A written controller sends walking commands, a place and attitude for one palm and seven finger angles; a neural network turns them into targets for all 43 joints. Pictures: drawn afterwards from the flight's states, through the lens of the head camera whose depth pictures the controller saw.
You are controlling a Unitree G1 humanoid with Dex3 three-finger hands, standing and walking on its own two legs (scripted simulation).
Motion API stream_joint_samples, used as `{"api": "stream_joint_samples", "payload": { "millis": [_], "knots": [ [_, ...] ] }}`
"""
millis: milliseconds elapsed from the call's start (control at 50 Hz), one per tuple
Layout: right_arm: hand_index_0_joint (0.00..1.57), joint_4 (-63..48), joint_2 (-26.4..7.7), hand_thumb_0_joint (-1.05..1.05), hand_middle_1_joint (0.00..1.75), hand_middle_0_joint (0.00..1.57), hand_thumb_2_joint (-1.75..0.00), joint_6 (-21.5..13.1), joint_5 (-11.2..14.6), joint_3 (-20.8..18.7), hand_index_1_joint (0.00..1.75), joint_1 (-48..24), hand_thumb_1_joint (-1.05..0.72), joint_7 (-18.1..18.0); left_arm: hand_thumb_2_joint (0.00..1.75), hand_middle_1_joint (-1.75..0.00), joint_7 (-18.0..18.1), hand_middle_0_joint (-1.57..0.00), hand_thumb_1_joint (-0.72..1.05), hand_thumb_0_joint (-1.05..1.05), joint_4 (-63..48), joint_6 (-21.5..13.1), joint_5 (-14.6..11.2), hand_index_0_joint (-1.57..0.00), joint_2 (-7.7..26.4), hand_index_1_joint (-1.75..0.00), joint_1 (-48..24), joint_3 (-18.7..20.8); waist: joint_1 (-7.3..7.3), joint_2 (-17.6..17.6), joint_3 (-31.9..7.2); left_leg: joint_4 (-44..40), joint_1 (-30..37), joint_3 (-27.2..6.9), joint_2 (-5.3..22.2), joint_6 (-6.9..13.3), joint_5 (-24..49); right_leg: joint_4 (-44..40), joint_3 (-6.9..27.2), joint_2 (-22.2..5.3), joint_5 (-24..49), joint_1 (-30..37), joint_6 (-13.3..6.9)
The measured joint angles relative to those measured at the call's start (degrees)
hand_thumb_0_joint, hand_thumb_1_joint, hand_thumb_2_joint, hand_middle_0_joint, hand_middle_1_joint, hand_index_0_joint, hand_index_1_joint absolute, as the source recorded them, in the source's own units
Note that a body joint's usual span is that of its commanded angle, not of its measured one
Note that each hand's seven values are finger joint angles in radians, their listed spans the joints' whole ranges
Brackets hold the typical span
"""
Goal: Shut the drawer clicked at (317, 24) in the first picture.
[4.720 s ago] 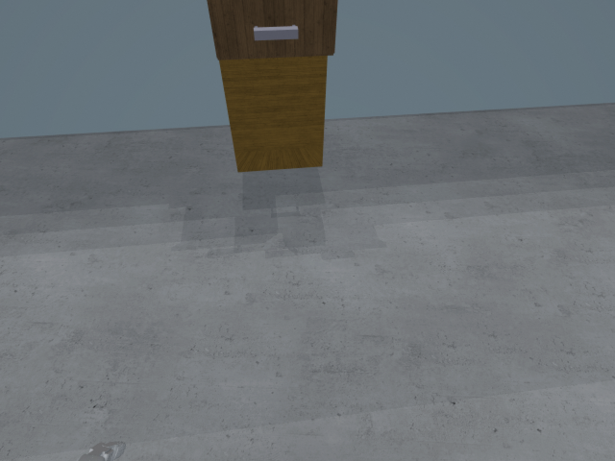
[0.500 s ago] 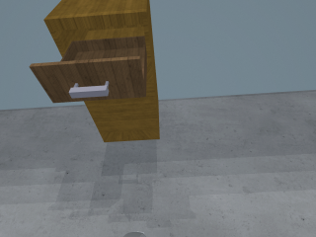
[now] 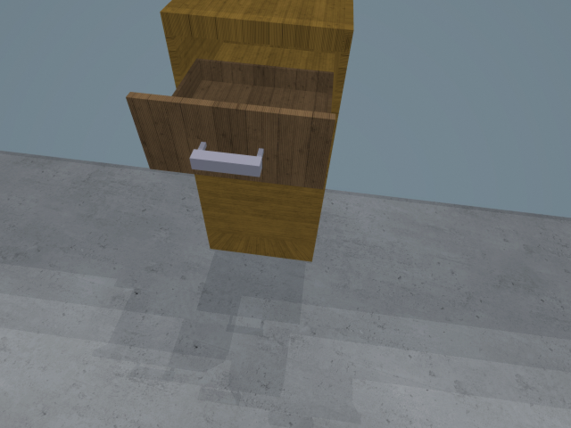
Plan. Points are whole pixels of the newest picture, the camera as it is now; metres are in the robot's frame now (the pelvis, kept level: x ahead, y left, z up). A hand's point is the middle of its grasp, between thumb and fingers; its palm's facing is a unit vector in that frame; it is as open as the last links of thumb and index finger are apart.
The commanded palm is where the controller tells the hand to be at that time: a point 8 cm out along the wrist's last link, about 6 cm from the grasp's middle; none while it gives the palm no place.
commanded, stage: take the last steps up to it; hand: left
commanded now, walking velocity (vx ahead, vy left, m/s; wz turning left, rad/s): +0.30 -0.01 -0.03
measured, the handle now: (229, 156) +0.58 +0.18 +0.03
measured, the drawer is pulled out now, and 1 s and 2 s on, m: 0.28 0.28 0.28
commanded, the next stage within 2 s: come to a stop and stand still in 0.60 s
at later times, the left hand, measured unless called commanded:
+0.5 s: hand (223, 351) +0.27 +0.14 -0.15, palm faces -0.01 -0.97 -0.22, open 7.4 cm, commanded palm none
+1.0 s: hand (207, 375) +0.23 +0.16 -0.18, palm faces +0.04 -0.99 -0.16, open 7.4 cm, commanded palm none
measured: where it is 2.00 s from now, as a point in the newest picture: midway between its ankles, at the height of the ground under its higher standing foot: outside the picture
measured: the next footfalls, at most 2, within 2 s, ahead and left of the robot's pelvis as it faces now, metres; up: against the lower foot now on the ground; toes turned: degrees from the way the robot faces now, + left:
right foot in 0.34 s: +0.25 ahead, -0.12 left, +0.00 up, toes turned -9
left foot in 0.80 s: +0.35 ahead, +0.10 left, +0.00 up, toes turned +6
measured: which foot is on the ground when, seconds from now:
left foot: down 0.00-0.36, up 0.38-0.78, down 0.80-1.00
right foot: up 0.00-0.32, down 0.34-0.86, up 0.88-1.00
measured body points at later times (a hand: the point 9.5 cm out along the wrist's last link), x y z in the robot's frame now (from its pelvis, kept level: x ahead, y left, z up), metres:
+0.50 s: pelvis +0.17 -0.04 +0.00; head +0.19 -0.07 +0.45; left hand +0.27 +0.19 -0.13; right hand +0.11 -0.26 -0.17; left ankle +0.10 +0.10 -0.64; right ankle +0.21 -0.11 -0.74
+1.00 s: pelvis +0.25 -0.01 +0.00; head +0.29 +0.01 +0.45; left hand +0.23 +0.21 -0.17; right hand +0.35 -0.22 -0.14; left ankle +0.31 +0.10 -0.74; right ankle +0.19 -0.13 -0.69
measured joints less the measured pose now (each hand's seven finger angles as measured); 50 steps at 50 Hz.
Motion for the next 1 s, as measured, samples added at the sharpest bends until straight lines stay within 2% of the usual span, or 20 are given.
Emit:
{"api": "stream_joint_samples", "payload": {
  "millis": [60, 120, 200, 300, 340, 380, 400, 440, 480, 540, 600, 680, 760, 800, 840, 900, 940, 1000],
  "knots": [
    [0.21, 0.97, 0.05, -0.01, 0.3, 0.2, -0.9, -0.79, 0.43, -0.66, 0.3, 2.8, -0.94, -1.31, 0.9, -0.3, -0.48, -0.2, 0.91, 0.01, -0.92, -0.56, 0.05, -0.2, -0.06, -0.3, -2.38, 0.16, -0.97, -0.18, -0.09, -4.74, 3.73, 0.24, -1.1, 0.24, 1.17, 7.9, 0.84, -0.13, 5.14, -6.11, 0.08],
    [0.2, 3.05, -0.17, -0.01, 0.3, 0.2, -0.9, -1.17, 0.52, -0.35, 0.3, 5.84, -0.95, -1.49, 0.9, -0.3, -0.59, -0.2, 0.91, 0.01, -2.88, -1.19, -0.07, -0.2, -0.16, -0.3, -5.84, 0.21, -1.32, -0.43, 0.08, -8.91, 7.25, 0.44, -2.19, 0.56, 1.88, 8.27, 1.12, -0.57, 9.13, -10.07, 0.75],
    [0.2, 5.84, 0.23, 0.0, 0.3, 0.2, -0.9, -1.14, 0.37, -0.12, 0.3, 9.46, -0.93, -1.45, 0.9, -0.3, -0.66, -0.2, 0.91, 0.01, -5.42, -1.4, -0.31, -0.2, -0.52, -0.3, -11.07, 0.15, -2.23, -0.27, 0.75, -11.46, 10.89, 0.58, -2.86, 0.12, 0.95, 1.69, 0.66, -0.83, 11.48, -11.85, 1.02],
    [0.2, 8.4, 0.61, 0.0, 0.3, 0.2, -0.9, -0.7, -0.16, -0.25, 0.3, 12.54, -0.92, -1.28, 0.9, -0.3, -0.9, -0.2, 0.91, 0.01, -7.81, -1.84, -0.53, -0.2, -0.88, -0.3, -16.66, 0.18, -4.54, 1.13, 2.1, -9.51, 13.97, 1.14, -1.96, -1.59, -3.65, -10.02, -0.71, 0.51, 12.09, -8.95, -0.49],
    [0.2, 9.23, 0.76, 0.0, 0.3, 0.2, -0.9, -0.49, -0.04, -0.25, 0.3, 13.85, -0.92, -1.17, 0.9, -0.3, -1.01, -0.2, 0.91, 0.01, -8.88, -2.88, -0.43, -0.2, -0.72, -0.3, -17.99, 0.17, -5.03, 1.93, 2.47, -4.43, 13.51, 1.06, -0.69, -2.46, -7.55, -15.2, -1.51, 1.82, 14.08, -5.56, -1.63],
    [0.2, 10.1, 0.86, 0.01, 0.3, 0.2, -0.9, 0.2, 0.51, -0.27, 0.3, 13.38, -0.91, -0.86, 0.9, -0.3, -0.69, -0.2, 0.91, 0.0, -9.48, -4.65, -0.43, -0.2, -0.86, -0.3, -19.2, 0.26, -5.01, 3.02, 3.59, 11.29, 7.61, -0.48, 1.17, -1.51, -11.06, -12.8, -2.49, 2.94, 13.95, -5.3, -3.65],
    [0.2, 10.12, 0.89, 0.01, 0.3, 0.2, -0.9, 0.67, 0.72, -0.3, 0.3, 12.77, -0.91, -0.78, 0.9, -0.3, -0.52, -0.2, 0.91, 0.0, -9.69, -5.15, -0.66, -0.2, -0.93, -0.3, -19.3, 0.17, -5.05, 3.12, 3.93, 20.85, 3.57, -2.15, 1.02, -0.99, -11.78, -12.27, -2.8, 3.2, 12.7, -4.66, -4.32],
    [0.2, 9.62, 0.73, 0.01, 0.3, 0.2, -0.9, 1.23, 0.73, -0.63, 0.3, 11.28, -0.91, -0.69, 0.9, -0.3, -0.05, -0.2, 0.91, 0.0, -9.61, -5.25, -0.93, -0.2, -1.32, -0.3, -18.7, -0.14, -4.91, 3.34, 3.9, 34.53, -3.88, -3.87, 1.05, -0.47, -8.92, -14.32, -3.16, 3.84, 11.74, -2.16, -4.86],
    [0.2, 8.51, 0.27, 0.01, 0.3, 0.2, -0.9, 1.42, 0.42, -0.89, 0.3, 9.46, -0.91, -0.63, 0.9, -0.3, 0.41, -0.2, 0.91, 0.0, -8.87, -5.16, -0.94, -0.2, -2.01, -0.3, -17.32, -0.47, -4.91, 3.82, 3.25, 38.94, -9.71, -4.23, 2.11, -0.79, -4.31, -18.32, -3.43, 4.57, 12.76, 0.69, -4.46],
    [0.2, 6.32, 0.03, 0.01, 0.3, 0.2, -0.9, 1.41, 0.14, -1.16, 0.3, 6.75, -0.91, -0.55, 0.9, -0.3, 1.44, -0.21, 0.93, -0.01, -7.62, -5.35, -1.11, -0.2, -2.39, -0.3, -14.83, 0.12, -4.93, 3.9, 1.9, 35.98, -15.44, -4.18, 3.66, -1.95, -0.35, -23.67, -3.6, 5.31, 14.05, 4.2, -4.73],
    [0.2, 4.64, 0.07, 0.01, 0.3, 0.2, -0.9, 1.49, 0.06, -1.24, 0.3, 4.2, -0.91, -0.34, 0.9, -0.3, 1.31, -0.21, 0.94, -0.01, -6.35, -5.21, -0.82, -0.2, -1.8, -0.3, -12.67, -0.05, -4.37, 3.76, 0.95, 29.67, -17.93, -3.8, 4.6, -2.98, 2.04, -27.01, -3.56, 5.83, 14.42, 6.81, -4.64],
    [0.2, 4.0, -0.94, 0.01, 0.3, 0.2, -0.9, 1.68, 0.12, -1.46, 0.3, 1.51, -0.94, -0.24, 0.9, -0.3, 0.91, -0.2, 0.93, -0.01, -4.56, -4.95, -0.58, -0.2, -2.12, -0.3, -10.01, -0.63, -3.13, 3.63, 0.5, 19.91, -17.07, -2.89, 4.57, -3.61, 3.18, -29.07, -3.57, 6.14, 13.66, 9.68, -4.01],
    [0.2, 3.99, -1.16, 0.01, 0.3, 0.2, -0.9, 1.44, 0.36, -0.87, 0.3, -0.61, -0.93, -0.06, 0.9, -0.3, 0.94, -0.2, 0.92, 0.0, -2.91, -4.49, -0.49, -0.2, -2.57, -0.3, -7.62, -0.98, -1.33, 2.74, 0.85, 10.14, -12.66, -1.96, 3.34, -3.55, 3.3, -28.42, -3.51, 5.97, 11.5, 11.76, -2.86],
    [0.2, 4.08, -1.07, 0.01, 0.3, 0.2, -0.9, 0.94, 0.47, -0.22, 0.3, -1.49, -0.93, -0.39, 0.9, -0.3, 1.32, -0.2, 0.91, 0.0, -1.96, -3.83, -0.7, -0.2, -2.91, -0.3, -6.42, -1.31, -0.66, 2.71, 1.08, 2.81, -8.47, -1.93, 2.91, -3.43, 10.06, -26.28, -3.46, 6.24, 9.52, 12.18, -2.02],
    [0.2, 4.48, -0.19, 0.01, 0.3, 0.2, -0.9, 0.46, 0.53, 0.26, 0.3, -2.4, -0.92, -0.92, 0.9, -0.3, 1.91, -0.2, 0.91, 0.0, -0.93, -2.8, -0.92, -0.2, -2.87, -0.3, -5.95, -1.68, -0.35, 1.54, 1.56, 1.01, -6.08, -1.41, 2.28, -1.19, 8.31, -23.27, -3.2, 5.57, 7.01, 12.17, -1.08],
    [0.2, 4.38, 1.71, 0.01, 0.3, 0.2, -0.9, 0.89, 0.94, 1.11, 0.3, -3.81, -0.92, -1.76, 0.9, -0.3, 2.5, -0.2, 0.91, 0.0, -0.51, -1.04, -1.16, -0.2, -2.6, -0.3, -6.05, -2.0, 0.51, -1.02, 2.22, 0.54, -4.66, 0.38, 0.93, 0.32, 5.77, -18.78, -1.31, 3.82, 2.97, 10.86, 0.57],
    [0.2, 3.74, 2.51, 0.0, 0.3, 0.2, -0.9, 1.32, 0.94, 1.18, 0.3, -4.85, -0.91, -2.34, 0.9, -0.3, 2.48, -0.2, 0.91, 0.0, -1.14, 0.06, -1.04, -0.2, -2.66, -0.3, -6.79, -1.91, 0.38, -1.02, 2.91, -0.69, -4.48, 0.97, 0.88, 0.64, 6.56, -11.04, 0.5, 3.77, -2.21, 7.39, 1.09],
    [0.2, 2.23, 2.77, 0.0, 0.3, 0.2, -0.9, 1.94, 0.95, 0.32, 0.3, -6.3, -0.92, -2.87, 0.9, -0.3, 2.38, -0.2, 0.91, 0.0, -2.97, 0.9, -0.79, -0.2, -2.38, -0.3, -8.27, -1.09, -0.39, -0.25, 4.01, -1.82, -5.31, 1.21, 1.33, 0.85, 8.06, 0.27, 2.98, 4.07, -4.27, 1.55, 1.45]
  ]
}}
